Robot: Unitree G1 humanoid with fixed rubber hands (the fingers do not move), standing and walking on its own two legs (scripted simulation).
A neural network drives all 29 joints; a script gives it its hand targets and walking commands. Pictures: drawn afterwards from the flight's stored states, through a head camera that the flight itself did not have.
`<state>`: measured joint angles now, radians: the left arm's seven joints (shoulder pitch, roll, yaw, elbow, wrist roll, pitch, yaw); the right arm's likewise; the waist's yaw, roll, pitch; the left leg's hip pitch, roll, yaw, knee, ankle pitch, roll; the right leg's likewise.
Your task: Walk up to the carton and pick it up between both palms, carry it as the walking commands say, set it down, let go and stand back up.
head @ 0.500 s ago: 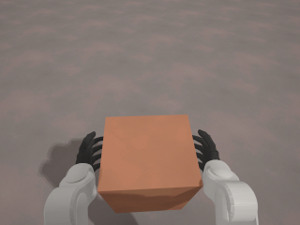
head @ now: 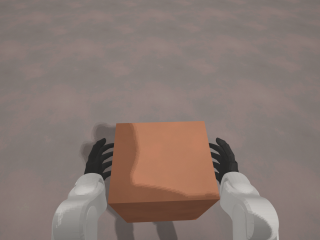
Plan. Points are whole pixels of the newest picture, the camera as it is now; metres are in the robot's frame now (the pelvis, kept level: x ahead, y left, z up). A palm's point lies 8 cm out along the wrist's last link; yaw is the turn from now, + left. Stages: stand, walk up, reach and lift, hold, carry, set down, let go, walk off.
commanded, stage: carry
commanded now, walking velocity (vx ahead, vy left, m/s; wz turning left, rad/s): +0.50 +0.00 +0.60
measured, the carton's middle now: (161, 177) +0.27 -0.01 +0.02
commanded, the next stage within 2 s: none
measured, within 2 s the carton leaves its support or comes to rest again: neither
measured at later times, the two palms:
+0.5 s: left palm (69, 97) +0.52 +0.26 +0.06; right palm (157, 83) +0.57 -0.01 +0.06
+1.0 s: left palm (32, 53) +0.71 +0.41 +0.10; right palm (103, 30) +0.88 +0.19 +0.10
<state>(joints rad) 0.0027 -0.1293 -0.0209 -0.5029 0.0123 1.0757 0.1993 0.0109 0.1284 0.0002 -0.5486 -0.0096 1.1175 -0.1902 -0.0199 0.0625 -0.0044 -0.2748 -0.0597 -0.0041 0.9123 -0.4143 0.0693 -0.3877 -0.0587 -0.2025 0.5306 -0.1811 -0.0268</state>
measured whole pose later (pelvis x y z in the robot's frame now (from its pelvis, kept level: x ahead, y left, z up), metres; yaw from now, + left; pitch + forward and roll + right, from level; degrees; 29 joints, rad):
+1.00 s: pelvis +0.60 +0.15 +0.02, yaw +36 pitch +3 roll +1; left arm -0.01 -0.13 0.02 -0.46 0.01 1.12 0.20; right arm -0.01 0.13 0.02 -0.47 -0.03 1.14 -0.19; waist 0.02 0.01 -0.06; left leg -0.56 0.07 0.11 0.93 -0.31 0.03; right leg -0.09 -0.10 -0.33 0.35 -0.29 0.00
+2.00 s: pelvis +0.98 +0.63 +0.00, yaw +65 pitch +3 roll +0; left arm -0.04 -0.13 0.03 -0.50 0.01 1.13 0.19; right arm -0.05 0.13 0.03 -0.50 -0.03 1.14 -0.19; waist 0.02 0.00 -0.04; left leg -0.44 0.02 0.17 0.49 -0.06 0.05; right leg -0.10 -0.16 -0.29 0.56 -0.44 0.08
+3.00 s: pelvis +0.88 +0.63 -0.01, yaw +18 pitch +2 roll -1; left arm -0.12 -0.13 0.05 -0.54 0.01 1.14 0.17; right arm -0.07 0.13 0.03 -0.55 -0.05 1.12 -0.19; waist 0.07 0.02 0.07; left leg -0.44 0.24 0.20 0.68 -0.24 -0.05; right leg -0.39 -0.04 -0.06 0.76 -0.41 0.05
